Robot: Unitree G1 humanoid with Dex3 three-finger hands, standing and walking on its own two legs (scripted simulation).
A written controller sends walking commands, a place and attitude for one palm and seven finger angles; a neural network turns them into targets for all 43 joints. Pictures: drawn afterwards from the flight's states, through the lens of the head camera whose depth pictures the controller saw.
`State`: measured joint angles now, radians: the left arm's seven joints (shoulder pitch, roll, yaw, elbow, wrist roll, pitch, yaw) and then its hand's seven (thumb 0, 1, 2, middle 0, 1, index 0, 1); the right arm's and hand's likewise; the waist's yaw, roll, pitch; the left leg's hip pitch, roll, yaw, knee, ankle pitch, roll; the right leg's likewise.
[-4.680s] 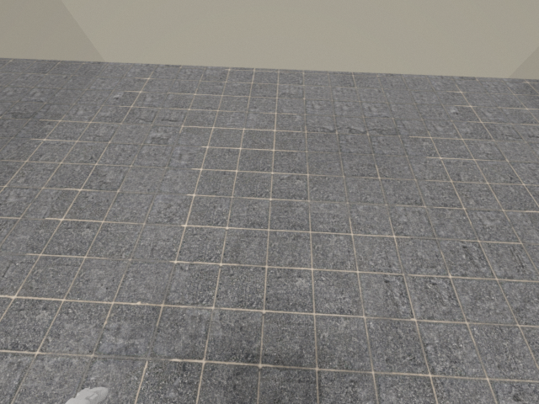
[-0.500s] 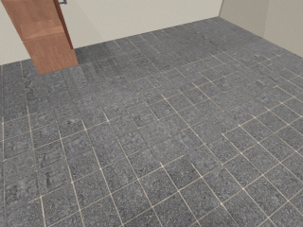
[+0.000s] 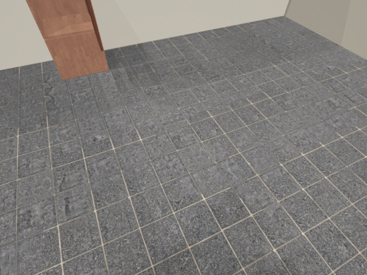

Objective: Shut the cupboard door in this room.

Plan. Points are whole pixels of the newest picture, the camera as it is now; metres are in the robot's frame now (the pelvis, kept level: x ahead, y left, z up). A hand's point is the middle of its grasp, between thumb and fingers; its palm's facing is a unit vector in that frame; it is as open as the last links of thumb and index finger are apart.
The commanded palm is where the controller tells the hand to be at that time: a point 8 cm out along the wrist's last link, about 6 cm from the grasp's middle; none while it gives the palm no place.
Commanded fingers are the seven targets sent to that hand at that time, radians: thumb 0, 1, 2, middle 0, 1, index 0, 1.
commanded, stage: stand and wait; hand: left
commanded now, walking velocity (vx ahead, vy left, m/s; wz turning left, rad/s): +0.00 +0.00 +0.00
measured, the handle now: out of the picture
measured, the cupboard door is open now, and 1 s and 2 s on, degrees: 87 87 87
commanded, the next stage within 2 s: turn or walk to find it in 0.24 s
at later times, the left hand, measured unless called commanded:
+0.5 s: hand out of the picture +0.02 +0.19 -0.18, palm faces +0.11 -0.97 -0.21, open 7.3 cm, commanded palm none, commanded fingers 0.00 0.90 0.90 -0.20 -0.30 -0.20 -0.30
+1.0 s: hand out of the picture +0.03 +0.16 -0.13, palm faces +0.30 -0.91 -0.30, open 7.3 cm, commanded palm none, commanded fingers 0.00 0.90 0.90 -0.20 -0.30 -0.20 -0.30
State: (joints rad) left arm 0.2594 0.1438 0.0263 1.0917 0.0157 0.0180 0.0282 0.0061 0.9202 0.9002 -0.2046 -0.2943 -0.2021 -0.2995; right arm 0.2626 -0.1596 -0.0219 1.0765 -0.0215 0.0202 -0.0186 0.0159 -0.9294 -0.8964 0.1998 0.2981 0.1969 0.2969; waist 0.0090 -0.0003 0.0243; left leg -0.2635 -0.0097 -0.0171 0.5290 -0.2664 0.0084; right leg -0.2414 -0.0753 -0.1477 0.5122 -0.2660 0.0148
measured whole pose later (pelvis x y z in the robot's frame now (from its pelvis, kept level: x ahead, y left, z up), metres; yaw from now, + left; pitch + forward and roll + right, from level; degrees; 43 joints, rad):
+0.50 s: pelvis +0.00 +0.00 +0.00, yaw +3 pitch +0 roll -1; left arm 0.22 0.17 0.04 1.06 0.02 0.03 0.02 0.00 0.91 0.90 -0.21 -0.29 -0.20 -0.30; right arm 0.25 -0.18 -0.02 1.04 -0.02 0.04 -0.01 0.01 -0.92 -0.90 0.20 0.30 0.20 0.30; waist 0.01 0.01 0.04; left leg -0.30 -0.03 -0.06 0.58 -0.29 0.01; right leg -0.24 -0.09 -0.20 0.55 -0.30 0.02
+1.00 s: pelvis -0.01 -0.06 +0.01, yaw +18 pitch +0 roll +3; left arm 0.18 0.18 0.03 0.91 0.02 0.01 0.02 0.00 0.91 0.90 -0.21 -0.29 -0.20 -0.30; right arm 0.23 -0.27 -0.09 0.97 -0.03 0.08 0.01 0.01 -0.91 -0.90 0.20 0.30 0.20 0.30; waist -0.04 0.04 0.04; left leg -0.51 -0.04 -0.05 1.12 -0.38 -0.04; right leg -0.17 -0.03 -0.08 0.50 -0.33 -0.05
